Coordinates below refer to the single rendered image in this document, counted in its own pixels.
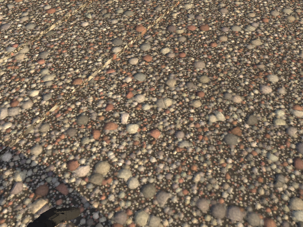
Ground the left robot hand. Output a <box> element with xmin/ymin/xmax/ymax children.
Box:
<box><xmin>25</xmin><ymin>207</ymin><xmax>80</xmax><ymax>227</ymax></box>

